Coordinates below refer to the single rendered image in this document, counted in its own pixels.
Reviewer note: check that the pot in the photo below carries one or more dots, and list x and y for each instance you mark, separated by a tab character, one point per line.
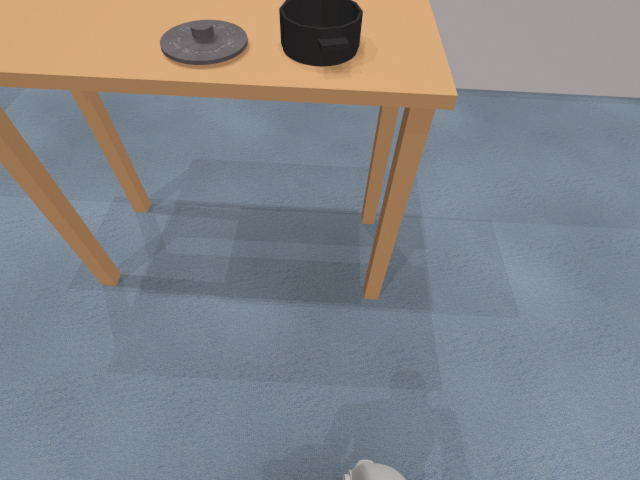
320	32

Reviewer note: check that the lid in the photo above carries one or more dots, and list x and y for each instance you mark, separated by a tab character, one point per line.
229	41

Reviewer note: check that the right robot shin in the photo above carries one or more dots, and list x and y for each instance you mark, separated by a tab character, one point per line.
363	461

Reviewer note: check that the table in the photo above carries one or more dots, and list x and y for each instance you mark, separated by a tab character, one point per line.
91	46

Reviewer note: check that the knob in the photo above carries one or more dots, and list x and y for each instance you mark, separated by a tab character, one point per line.
202	29

